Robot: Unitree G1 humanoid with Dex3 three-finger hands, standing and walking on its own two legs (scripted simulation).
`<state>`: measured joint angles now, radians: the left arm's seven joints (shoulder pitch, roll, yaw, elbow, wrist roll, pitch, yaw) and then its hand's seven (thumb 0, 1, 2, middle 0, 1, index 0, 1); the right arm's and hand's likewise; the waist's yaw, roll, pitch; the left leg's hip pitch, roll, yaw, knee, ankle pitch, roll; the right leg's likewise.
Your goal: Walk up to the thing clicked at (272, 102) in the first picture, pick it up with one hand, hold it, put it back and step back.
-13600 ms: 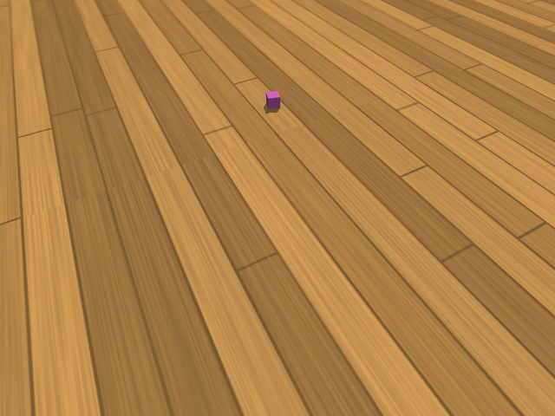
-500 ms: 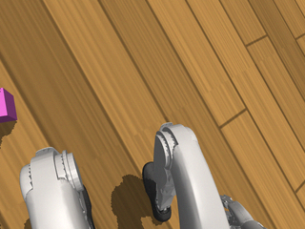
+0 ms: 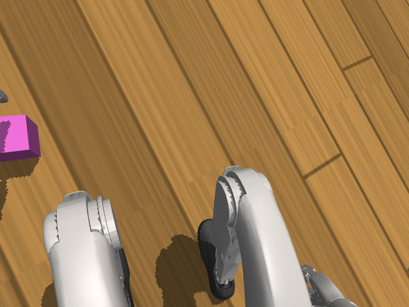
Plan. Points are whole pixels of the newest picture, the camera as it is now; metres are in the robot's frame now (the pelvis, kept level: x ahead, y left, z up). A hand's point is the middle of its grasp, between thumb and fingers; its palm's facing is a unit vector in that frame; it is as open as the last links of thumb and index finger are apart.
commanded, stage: approach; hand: left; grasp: from above
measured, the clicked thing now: (13, 138) +0.46 +0.35 -0.28
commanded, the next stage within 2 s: close in in 0.14 s
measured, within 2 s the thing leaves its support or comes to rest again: neither
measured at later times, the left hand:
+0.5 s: hand out of the picture +0.43 +0.35 -0.19, palm faces -0.48 -0.10 -0.87, open 14.0 cm
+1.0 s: hand (4, 140) +0.44 +0.35 -0.23, palm faces -0.46 -0.10 -0.88, open 14.1 cm
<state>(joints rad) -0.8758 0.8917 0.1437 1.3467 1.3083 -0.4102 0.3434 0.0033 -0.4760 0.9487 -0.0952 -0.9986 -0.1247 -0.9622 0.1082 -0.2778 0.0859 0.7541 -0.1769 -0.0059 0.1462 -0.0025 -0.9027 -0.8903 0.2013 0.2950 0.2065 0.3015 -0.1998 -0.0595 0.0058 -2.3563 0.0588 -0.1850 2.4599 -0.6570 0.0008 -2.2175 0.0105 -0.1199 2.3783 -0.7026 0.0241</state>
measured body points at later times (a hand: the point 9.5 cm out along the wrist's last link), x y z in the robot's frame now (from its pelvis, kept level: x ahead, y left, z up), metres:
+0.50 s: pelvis +0.00 +0.00 -0.01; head +0.24 +0.10 +0.36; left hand +0.45 +0.35 -0.14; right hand +0.05 -0.27 -0.10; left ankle +0.08 +0.13 -0.28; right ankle +0.10 -0.12 -0.28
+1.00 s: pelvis +0.00 +0.00 -0.02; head +0.26 +0.11 +0.33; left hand +0.46 +0.35 -0.18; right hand +0.07 -0.27 -0.10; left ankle +0.08 +0.13 -0.28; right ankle +0.10 -0.12 -0.28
